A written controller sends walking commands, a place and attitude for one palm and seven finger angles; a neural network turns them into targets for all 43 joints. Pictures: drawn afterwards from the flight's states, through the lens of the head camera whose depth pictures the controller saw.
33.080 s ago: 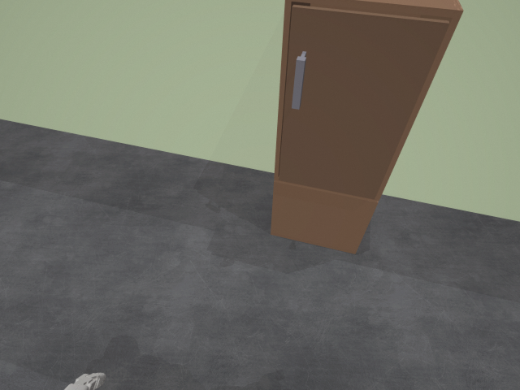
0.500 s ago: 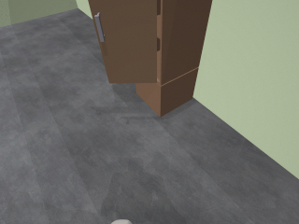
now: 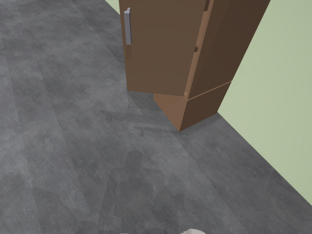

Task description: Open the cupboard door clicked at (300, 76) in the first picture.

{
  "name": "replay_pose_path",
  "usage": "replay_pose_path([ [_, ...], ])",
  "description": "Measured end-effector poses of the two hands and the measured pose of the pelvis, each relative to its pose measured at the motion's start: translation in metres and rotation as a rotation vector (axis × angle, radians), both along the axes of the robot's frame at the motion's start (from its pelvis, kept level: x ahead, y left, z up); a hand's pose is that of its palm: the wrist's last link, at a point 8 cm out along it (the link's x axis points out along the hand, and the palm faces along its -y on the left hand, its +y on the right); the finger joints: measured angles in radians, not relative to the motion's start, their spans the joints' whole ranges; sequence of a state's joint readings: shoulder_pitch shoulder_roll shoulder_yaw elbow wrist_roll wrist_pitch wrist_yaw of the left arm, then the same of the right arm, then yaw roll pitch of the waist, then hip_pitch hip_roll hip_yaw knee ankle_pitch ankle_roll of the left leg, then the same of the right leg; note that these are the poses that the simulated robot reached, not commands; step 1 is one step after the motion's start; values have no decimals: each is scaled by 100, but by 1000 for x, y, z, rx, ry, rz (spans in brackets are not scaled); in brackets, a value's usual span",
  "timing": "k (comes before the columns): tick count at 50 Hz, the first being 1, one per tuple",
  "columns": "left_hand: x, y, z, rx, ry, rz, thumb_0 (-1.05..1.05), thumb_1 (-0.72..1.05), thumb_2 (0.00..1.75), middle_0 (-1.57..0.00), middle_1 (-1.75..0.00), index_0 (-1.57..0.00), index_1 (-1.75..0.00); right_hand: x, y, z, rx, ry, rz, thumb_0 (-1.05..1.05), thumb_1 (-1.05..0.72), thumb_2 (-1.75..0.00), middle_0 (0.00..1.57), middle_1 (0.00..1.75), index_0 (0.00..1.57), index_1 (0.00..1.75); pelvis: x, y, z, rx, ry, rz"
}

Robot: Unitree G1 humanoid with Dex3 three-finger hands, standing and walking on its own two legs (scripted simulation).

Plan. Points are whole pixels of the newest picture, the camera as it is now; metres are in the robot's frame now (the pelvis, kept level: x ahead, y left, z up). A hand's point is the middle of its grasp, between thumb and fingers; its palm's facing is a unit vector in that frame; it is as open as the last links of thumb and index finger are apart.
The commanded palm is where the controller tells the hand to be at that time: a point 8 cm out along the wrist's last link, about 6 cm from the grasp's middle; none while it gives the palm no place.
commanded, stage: take the last steps up to it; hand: left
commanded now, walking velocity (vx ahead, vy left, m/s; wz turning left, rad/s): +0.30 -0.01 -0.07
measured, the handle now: (128, 26) +0.90 +0.22 +0.06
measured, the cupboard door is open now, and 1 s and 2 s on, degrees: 53 53 53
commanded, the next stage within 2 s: come to a stop and stand still in 0.68 s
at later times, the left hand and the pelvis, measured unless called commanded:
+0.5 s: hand (124, 181) +0.29 +0.13 -0.16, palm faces +0.00 -0.98 -0.18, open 7.3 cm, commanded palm none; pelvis +0.18 -0.04 +0.00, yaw -1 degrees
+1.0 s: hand (114, 168) +0.34 +0.18 -0.18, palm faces +0.05 -0.99 -0.15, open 7.4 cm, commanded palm none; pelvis +0.32 +0.01 +0.01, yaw -1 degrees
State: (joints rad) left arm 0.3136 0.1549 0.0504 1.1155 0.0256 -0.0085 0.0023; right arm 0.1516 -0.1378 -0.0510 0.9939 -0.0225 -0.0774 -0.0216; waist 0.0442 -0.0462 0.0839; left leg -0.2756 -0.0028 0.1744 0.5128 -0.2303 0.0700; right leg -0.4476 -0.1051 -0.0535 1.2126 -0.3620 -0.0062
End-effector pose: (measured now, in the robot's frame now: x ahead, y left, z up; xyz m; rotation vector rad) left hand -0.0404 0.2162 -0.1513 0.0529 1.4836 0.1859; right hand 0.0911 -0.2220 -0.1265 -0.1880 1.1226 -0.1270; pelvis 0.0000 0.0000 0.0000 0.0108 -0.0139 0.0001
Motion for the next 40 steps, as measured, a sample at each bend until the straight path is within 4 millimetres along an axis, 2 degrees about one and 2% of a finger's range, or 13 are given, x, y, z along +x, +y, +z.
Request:
replay_pose_path([
  [5,110,22,16,43,-192,-65,1,92,90,-20,-30,-20,-30,-13,-8,5,-21,84,-54,-2,-94,-90,20,30,20,30,32,7,10,4,6,-13],
  [9,184,25,29,61,-297,-115,1,92,90,-19,-30,-19,-30,-33,-8,1,-4,200,-98,-1,-93,-90,20,30,20,30,61,5,12,7,11,-16],
  [15,277,4,34,65,-360,-214,1,92,90,-19,-30,-19,-30,-56,-5,-7,49,364,-179,0,-91,-90,20,30,20,30,110,-10,7,15,19,-35],
  [19,325,-21,25,61,-397,-252,1,91,90,-19,-30,-20,-30,-56,-8,-18,89,460,-223,1,-91,-90,20,30,20,30,145,-28,-5,7,15,-39],
  [21,331,-31,24,51,-404,-236,0,91,90,-20,-30,-20,-30,-43,-13,-18,97,485,-222,1,-91,-90,20,30,20,30,157,-33,-4,1,3,-26],
  [24,322,-39,23,36,-354,-186,0,91,90,-20,-30,-20,-30,-2,-24,-14,85,456,-200,1,-90,-90,20,30,20,30,176,-37,2,-4,-5,-16],
  [26,318,-32,25,61,-339,-115,-2,94,90,-20,-30,-20,-30,34,-30,-11,70,406,-174,1,-91,-90,20,30,20,30,188,-38,7,-10,0,-7],
  [30,305,-15,23,78,-248,-94,-3,97,90,-20,-30,-20,-30,113,-37,-5,46,280,-119,1,-91,-90,20,30,20,30,213,-36,11,-17,9,5],
  [35,285,-3,9,39,-110,-48,-2,94,90,-20,-30,-20,-30,207,-35,1,-6,141,-51,1,-92,-90,20,30,19,30,251,-19,6,-30,9,5],
  [38,280,5,-6,7,-34,-21,-1,93,90,-20,-30,-20,-30,255,-25,0,-37,63,-17,1,-92,-90,20,30,19,30,277,-4,-5,-38,8,1],
  [40,285,9,-10,-5,2,-22,0,92,90,-20,-30,-20,-30,274,-17,1,-47,30,-6,1,-92,-90,20,30,19,30,288,3,-7,-28,4,-8],
])
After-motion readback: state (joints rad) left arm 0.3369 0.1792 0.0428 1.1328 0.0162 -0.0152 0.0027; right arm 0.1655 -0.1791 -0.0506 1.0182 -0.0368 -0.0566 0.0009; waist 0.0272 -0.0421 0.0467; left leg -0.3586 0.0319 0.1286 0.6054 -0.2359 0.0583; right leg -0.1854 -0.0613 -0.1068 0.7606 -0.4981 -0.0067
